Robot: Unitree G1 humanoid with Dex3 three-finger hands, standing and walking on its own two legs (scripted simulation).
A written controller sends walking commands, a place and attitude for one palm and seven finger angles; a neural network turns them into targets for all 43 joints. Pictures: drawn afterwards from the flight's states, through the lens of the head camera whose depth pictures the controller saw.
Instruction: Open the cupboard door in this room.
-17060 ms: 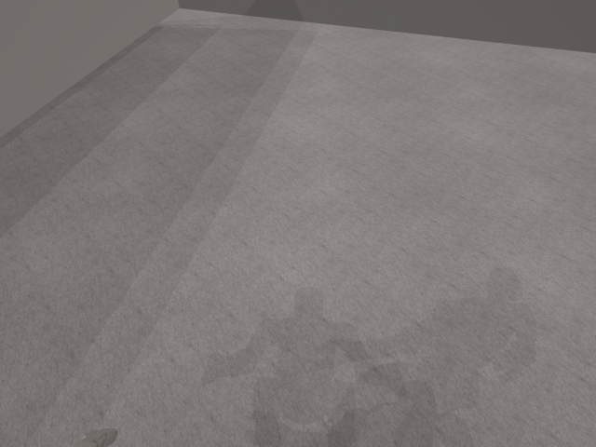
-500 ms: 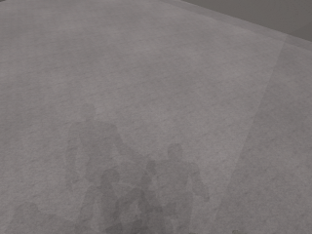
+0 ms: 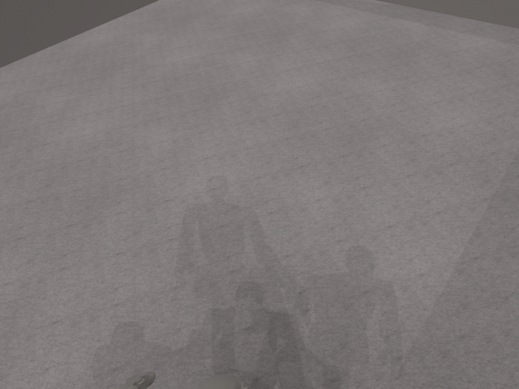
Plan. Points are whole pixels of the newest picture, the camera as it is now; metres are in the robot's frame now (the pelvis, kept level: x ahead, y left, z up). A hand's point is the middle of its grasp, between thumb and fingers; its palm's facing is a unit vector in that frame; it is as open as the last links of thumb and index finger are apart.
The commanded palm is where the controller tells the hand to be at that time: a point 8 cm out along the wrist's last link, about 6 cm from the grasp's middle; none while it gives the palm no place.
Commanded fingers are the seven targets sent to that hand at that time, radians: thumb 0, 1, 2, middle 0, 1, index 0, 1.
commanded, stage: turn or walk to find it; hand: left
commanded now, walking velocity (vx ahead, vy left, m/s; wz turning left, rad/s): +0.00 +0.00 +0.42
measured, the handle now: out of the picture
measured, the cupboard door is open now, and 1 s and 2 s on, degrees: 0 0 0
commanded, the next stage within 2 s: none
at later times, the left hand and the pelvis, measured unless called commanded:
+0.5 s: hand out of the picture -0.06 +0.26 -0.18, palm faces +0.29 -0.92 -0.26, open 7.4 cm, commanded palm none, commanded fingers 0.00 0.90 0.90 -0.20 -0.30 -0.20 -0.30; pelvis -0.03 +0.04 +0.00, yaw +13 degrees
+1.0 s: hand out of the picture -0.03 +0.20 -0.15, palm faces +0.43 -0.86 -0.28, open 7.4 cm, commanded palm none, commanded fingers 0.00 0.90 0.90 -0.20 -0.30 -0.20 -0.30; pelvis -0.03 -0.01 +0.00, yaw +26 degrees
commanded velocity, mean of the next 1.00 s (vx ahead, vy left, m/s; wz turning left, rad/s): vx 0.00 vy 0.00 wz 0.42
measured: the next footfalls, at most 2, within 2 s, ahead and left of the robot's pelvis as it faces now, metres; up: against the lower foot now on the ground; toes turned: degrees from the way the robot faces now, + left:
left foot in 0.38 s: -0.02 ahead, +0.15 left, +0.00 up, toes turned +15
right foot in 0.80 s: +0.06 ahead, -0.08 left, +0.00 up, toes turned +15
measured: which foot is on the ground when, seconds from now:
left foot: up 0.00-0.36, down 0.38-0.82, up 0.84-1.00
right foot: down 0.00-0.38, up 0.40-0.78, down 0.80-1.00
